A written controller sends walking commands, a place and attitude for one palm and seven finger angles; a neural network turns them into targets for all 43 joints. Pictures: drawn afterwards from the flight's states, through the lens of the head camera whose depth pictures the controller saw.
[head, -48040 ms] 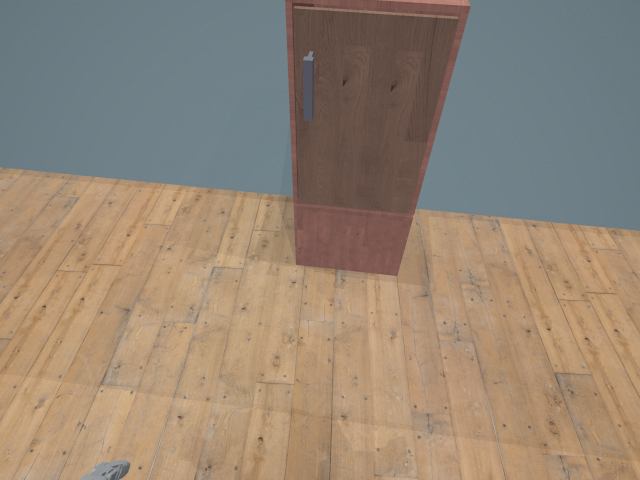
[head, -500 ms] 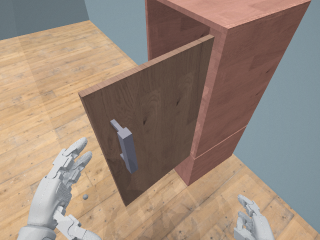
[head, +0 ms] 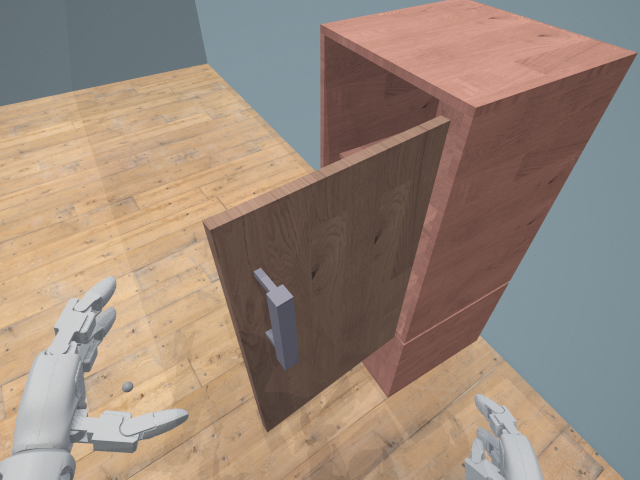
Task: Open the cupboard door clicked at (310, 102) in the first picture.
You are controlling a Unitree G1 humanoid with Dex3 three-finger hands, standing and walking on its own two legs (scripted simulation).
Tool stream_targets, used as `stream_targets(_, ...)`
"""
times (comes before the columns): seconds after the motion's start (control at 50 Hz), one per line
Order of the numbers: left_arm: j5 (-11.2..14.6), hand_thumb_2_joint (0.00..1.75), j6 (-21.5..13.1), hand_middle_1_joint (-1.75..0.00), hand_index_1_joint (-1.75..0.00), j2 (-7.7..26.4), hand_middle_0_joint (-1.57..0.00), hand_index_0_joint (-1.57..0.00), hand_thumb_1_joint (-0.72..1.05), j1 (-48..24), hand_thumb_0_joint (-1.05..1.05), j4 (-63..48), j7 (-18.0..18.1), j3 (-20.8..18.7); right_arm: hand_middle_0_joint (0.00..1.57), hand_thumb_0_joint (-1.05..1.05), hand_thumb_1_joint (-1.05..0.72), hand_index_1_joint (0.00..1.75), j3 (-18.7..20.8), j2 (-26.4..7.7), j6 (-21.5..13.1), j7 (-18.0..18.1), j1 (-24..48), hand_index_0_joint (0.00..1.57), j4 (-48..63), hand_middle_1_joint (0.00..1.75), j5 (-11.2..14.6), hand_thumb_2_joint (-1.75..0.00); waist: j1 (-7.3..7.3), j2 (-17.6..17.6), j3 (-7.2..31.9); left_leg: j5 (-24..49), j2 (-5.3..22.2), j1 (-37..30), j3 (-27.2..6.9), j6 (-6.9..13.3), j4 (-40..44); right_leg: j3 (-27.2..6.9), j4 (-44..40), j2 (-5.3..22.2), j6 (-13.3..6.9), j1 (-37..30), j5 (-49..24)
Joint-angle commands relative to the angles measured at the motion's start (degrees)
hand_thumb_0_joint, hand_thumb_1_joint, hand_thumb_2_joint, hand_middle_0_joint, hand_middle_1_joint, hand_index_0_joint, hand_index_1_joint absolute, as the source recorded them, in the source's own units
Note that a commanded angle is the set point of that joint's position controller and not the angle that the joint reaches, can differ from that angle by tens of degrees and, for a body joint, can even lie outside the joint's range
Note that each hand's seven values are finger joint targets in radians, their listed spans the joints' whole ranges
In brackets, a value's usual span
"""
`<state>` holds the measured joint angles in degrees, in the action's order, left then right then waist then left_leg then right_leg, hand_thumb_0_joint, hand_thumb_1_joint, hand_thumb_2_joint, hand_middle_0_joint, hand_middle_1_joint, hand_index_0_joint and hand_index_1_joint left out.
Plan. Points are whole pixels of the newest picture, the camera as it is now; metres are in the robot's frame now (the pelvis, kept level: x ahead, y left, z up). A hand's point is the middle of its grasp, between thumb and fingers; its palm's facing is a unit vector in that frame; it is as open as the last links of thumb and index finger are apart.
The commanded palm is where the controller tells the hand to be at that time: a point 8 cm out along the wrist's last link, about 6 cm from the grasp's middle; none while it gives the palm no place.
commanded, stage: draw the hand back to the body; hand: left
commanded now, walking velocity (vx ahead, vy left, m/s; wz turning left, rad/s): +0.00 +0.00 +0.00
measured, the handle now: (275, 320) +0.31 +0.10 +0.04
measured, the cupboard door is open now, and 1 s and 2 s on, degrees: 96 96 96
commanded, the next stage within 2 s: step back with the hand held close in 0.82 s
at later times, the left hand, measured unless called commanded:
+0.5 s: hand (60, 315) +0.21 +0.27 +0.18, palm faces +0.45 -0.80 -0.40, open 8.4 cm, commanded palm +0.16 +0.30 +0.19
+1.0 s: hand (72, 319) +0.20 +0.25 +0.18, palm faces +0.44 -0.80 -0.40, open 7.4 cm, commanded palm +0.15 +0.28 +0.20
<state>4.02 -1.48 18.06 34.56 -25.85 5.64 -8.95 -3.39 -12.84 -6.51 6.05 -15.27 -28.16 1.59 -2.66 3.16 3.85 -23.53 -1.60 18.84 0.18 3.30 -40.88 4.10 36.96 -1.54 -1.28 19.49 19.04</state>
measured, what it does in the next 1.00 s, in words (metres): stands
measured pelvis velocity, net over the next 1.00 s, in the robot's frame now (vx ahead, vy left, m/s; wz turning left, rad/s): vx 0.01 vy -0.01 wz -0.02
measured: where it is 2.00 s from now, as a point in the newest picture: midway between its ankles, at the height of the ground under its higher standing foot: outside the picture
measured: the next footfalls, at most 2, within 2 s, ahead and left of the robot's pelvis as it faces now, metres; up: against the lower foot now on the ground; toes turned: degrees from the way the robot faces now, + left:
none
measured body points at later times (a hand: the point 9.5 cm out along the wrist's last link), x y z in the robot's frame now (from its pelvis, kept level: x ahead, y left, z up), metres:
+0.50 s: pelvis +0.02 +0.00 +0.02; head +0.00 -0.01 +0.47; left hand +0.18 +0.31 +0.20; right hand +0.20 -0.22 -0.06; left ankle -0.02 +0.08 -0.72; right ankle +0.00 -0.11 -0.72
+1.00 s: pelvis +0.01 -0.01 +0.02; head -0.01 -0.03 +0.47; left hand +0.17 +0.29 +0.20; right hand +0.19 -0.23 -0.06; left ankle -0.02 +0.08 -0.72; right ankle +0.00 -0.11 -0.72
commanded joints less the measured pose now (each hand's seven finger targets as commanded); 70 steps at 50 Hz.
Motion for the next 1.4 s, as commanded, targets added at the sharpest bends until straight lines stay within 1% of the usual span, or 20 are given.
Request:
stream_targets(0.0,-0.99,0.58,-4.12,-0.3,-0.3,8.51,-0.17,-0.17,0.17,-6.36,0.0,-13.07,2.75,-7.22,0.2,0.0,-0.9,0.3,2.5,-5.9,-3.37,0.44,7.03,0.2,7.62,0.3,-0.56,-0.9,0.21,1.29,1.16,13.64,3.06,-2.11,-3.59,-2.42,12.41,-2.96,-8.37,1.92,-0.79,-6.37,-7.27)
stream_targets(0.02,-1.1,0.6,-4.32,-0.3,-0.3,8.93,-0.18,-0.18,0.2,-7.06,0.0,-13.81,2.9,-7.66,0.2,0.0,-0.9,0.3,2.53,-5.98,-3.59,0.36,7.1,0.2,7.08,0.3,-0.61,-0.9,0.16,2.69,2.05,15.45,3.08,-3.43,-3.52,-2.59,12.92,-2.97,-8.65,1.96,-0.82,-7.38,-8.53)
stream_targets(0.14,-1.07,0.69,-4.31,-0.3,-0.3,9.58,-0.18,-0.18,0.41,-6.24,0.0,-10.33,2.9,-10.61,0.2,0.0,-0.9,0.3,2.99,-6.61,-3.78,-0.73,8.25,0.2,4.64,0.3,-0.89,-0.9,-0.69,-0.52,0.78,25.44,4.14,-6.52,-3.99,-3.87,16.08,-2.45,-10.85,1.56,-0.85,-12.15,-13.86)
stream_targets(0.26,-0.78,0.78,-5.02,-0.3,-0.3,10.79,-0.19,-0.19,0.62,-8.15,0.0,-10.14,2.41,-13.91,0.2,0.0,-0.9,0.3,3.46,-6.52,-2.94,-1.66,8.8,0.2,3.47,0.3,-1.12,-0.9,-0.99,0.19,0.71,31.92,4.44,-9.47,-3.31,-4.65,17.9,-2.64,-12.63,1.54,-0.79,-15.08,-17.97)
stream_targets(0.42,-0.18,0.9,-5.64,-0.3,-0.3,13.42,-0.2,-0.2,0.9,-13.62,0.0,-10.47,2.41,-18.2,0.2,0.0,-0.9,0.3,3.81,-6.45,-2.2,-1.94,10.06,0.2,2.43,0.3,-1.04,-0.9,-0.97,2.59,-0.07,28.0,4.0,-11.01,-2.36,-4.08,19.74,-3.38,-15.22,1.37,-0.76,-16.13,-17.36)
stream_targets(0.5,-0.04,0.9,-5.4,-0.3,-0.3,10.4,-0.2,-0.2,0.9,-11.68,0.0,-7.4,1.76,-15.56,0.2,0.0,-0.9,0.3,4.04,-6.73,-1.74,-2.28,10.17,0.2,2.11,0.3,-1.11,-0.9,-0.8,1.46,-1.5,27.41,4.03,-11.24,-2.15,-3.66,20.32,-3.26,-15.93,1.42,-0.58,-15.92,-17.18)
stream_targets(0.62,-0.18,0.9,-5.8,-0.3,-0.3,12.21,-0.2,-0.2,0.9,-11.57,0.0,-9.15,1.81,-16.91,0.2,0.0,-0.9,0.3,4.41,-6.56,-1.45,-2.3,10.63,0.2,2.23,0.3,-1.23,-0.9,-1.24,0.35,1.57,27.72,3.45,-11.92,-1.6,-3.04,20.07,-3.86,-16.02,1.52,-0.59,-18.21,-19.38)
stream_targets(0.68,-0.34,0.9,-6.1,-0.3,-0.3,12.9,-0.2,-0.2,0.9,-12.95,0.0,-10.57,2.02,-17.27,0.2,0.0,-0.9,0.3,4.15,-6.38,-1.67,-2.18,11.1,0.2,2.1,0.3,-1.16,-0.9,-1.15,2.73,0.59,26.41,3.26,-11.55,-1.77,-3.1,20.37,-3.96,-16.38,1.52,-0.71,-18.07,-18.52)
stream_targets(0.8,-0.32,0.9,-6.11,-0.3,-0.3,11.97,-0.2,-0.2,0.9,-13.04,0.0,-9.06,2.02,-16.49,0.2,0.0,-0.9,0.3,4.14,-6.16,-1.96,-2.14,11.17,0.2,1.45,0.3,-1.08,-0.9,-0.9,2.17,-1.23,24.71,3.18,-11.81,-1.64,-2.82,20.75,-4.1,-17.24,1.4,-0.72,-17.15,-17.62)
stream_targets(0.9,0.04,0.9,-6.03,-0.3,-0.3,11.57,-0.2,-0.2,0.9,-12.39,0.0,-6.83,1.75,-16.38,0.2,0.0,-0.9,0.3,4.37,-6.21,-1.67,-2.16,11.39,0.2,1.36,0.3,-1.09,-0.9,-1.01,-0.98,-1.75,22.53,3.11,-11.74,-1.12,-2.21,20.79,-4.43,-17.96,1.49,-0.51,-16.88,-16.8)
stream_targets(0.92,-0.1,0.9,-6.69,-0.3,-0.3,13.16,-0.2,-0.2,0.9,-17.14,0.0,-11.27,1.89,-16.94,0.2,0.0,-0.9,0.3,4.4,-6.27,-1.95,-2.17,11.85,0.2,1.61,0.3,-0.98,-0.9,-0.85,0.46,-0.17,22.55,2.93,-12.38,-1.06,-2.05,20.54,-4.86,-18.01,1.61,-0.52,-17.42,-17.17)
stream_targets(0.94,-0.78,0.9,-9.64,-0.3,-0.3,22.31,-0.2,-0.2,0.9,-26.22,0.0,-12.14,2.75,-26.01,0.2,0.0,-0.9,0.3,3.35,-6.17,-1.25,-2.09,10.52,0.2,3.75,0.3,-0.05,-0.9,1.45,3.88,-6.94,14.96,3.43,-7.06,-2.81,-1.25,20.14,-10.56,-20.24,4.17,-1.0,-12.21,-17.42)
stream_targets(0.96,-0.38,0.9,-9.97,-0.3,-0.3,16.41,-0.2,-0.2,0.9,-17.27,0.0,-6.4,1.95,-22.25,0.2,0.0,-0.9,0.3,4.41,-6.25,-0.75,-1.78,10.15,0.2,2.19,0.3,-0.62,-0.9,1.69,-3.54,-5.18,14.38,3.61,-7.69,-3.43,-0.93,18.07,-11.79,-21.07,5.65,-1.12,-10.84,-18.09)
stream_targets(0.98,-0.56,0.9,-9.45,-0.3,-0.3,14.08,-0.2,-0.2,0.9,-11.75,0.0,-3.99,1.51,-20.26,0.2,0.0,-0.9,0.3,4.88,-6.83,0.0,-2.08,10.05,0.2,2.23,0.3,-0.75,-0.9,1.9,-5.07,-4.01,15.37,3.43,-9.71,-2.74,-0.74,16.85,-13.01,-21.96,6.21,-1.24,-9.56,-19.02)
stream_targets(1.04,-0.89,0.9,-10.04,-0.3,-0.3,11.99,-0.2,-0.2,0.9,-9.29,0.0,-5.99,1.17,-17.65,0.2,0.0,-0.9,0.3,5.38,-7.58,1.34,-2.51,10.37,0.2,2.83,0.3,-0.92,-0.9,2.26,-1.51,-0.79,17.97,3.76,-9.32,-2.43,-1.14,16.45,-11.93,-20.18,7.41,-1.25,-10.71,-22.0)
stream_targets(1.14,-1.02,0.9,-10.45,-0.3,-0.3,15.72,-0.2,-0.2,0.9,-5.32,0.0,-11.08,2.43,-21.15,0.2,0.0,-0.9,0.3,6.22,-7.98,3.08,-2.07,10.49,0.2,4.41,0.3,-0.67,-0.9,2.01,0.06,6.38,27.26,5.57,-7.51,-3.18,-1.59,17.18,-9.79,-13.61,6.48,-0.64,-15.78,-31.47)
stream_targets(1.2,-0.92,0.9,-10.63,-0.3,-0.3,17.23,-0.2,-0.2,0.9,-3.3,0.0,-13.6,3.06,-23.36,0.2,0.0,-0.9,0.3,6.57,-7.35,3.92,-1.77,10.39,0.2,5.8,0.3,-0.36,-0.9,1.89,-1.96,8.23,30.36,5.9,-5.9,-3.36,-1.9,16.14,-9.7,-10.74,6.19,-0.56,-16.74,-35.02)
stream_targets(1.24,-0.9,0.9,-10.72,-0.3,-0.3,18.44,-0.2,-0.2,0.9,-2.64,0.0,-14.32,3.47,-24.79,0.2,0.0,-0.9,0.3,6.76,-7.35,4.29,-1.48,10.46,0.2,6.09,0.3,-0.4,-0.9,1.88,-0.87,8.36,29.74,5.97,-4.2,-3.79,-1.86,15.9,-10.03,-9.76,6.48,-0.71,-16.76,-34.47)
stream_targets(1.3,-0.94,0.9,-10.88,-0.3,-0.3,16.92,-0.2,-0.2,0.9,-0.7,0.0,-13.65,3.66,-24.2,0.2,0.0,-0.9,0.3,6.96,-7.37,4.54,-1.35,10.13,0.2,6.44,0.3,-0.29,-0.9,2.17,-0.27,6.69,26.9,6.8,-1.57,-4.52,-1.47,16.69,-9.94,-8.47,5.75,-0.4,-15.05,-30.62)
stream_targets(1.38,-1.49,0.9,-11.1,-0.3,-0.3,15.63,-0.2,-0.2,0.9,-0.73,0.0,-12.79,3.8,-23.13,0.2,0.0,-0.9,0.3,7.12,-8.0,4.17,-1.3,9.43,0.2,6.14,0.3,-0.34,-0.9,2.49,0.09,3.56,16.31,7.92,4.88,-5.98,-0.08,18.75,-10.39,-7.65,4.9,0.05,-14.36,-22.89)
